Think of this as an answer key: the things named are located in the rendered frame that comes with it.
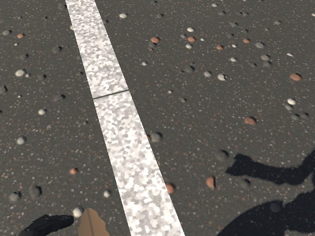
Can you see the robot left hand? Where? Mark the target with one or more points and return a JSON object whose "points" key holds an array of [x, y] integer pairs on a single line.
{"points": [[47, 224]]}

